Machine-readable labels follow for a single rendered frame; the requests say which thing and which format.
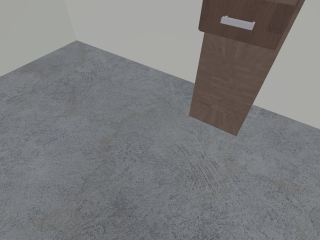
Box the handle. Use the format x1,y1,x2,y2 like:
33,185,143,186
220,15,255,30

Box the cabinet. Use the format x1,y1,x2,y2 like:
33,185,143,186
189,0,305,136

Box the drawer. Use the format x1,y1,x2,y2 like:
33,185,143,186
198,0,297,51

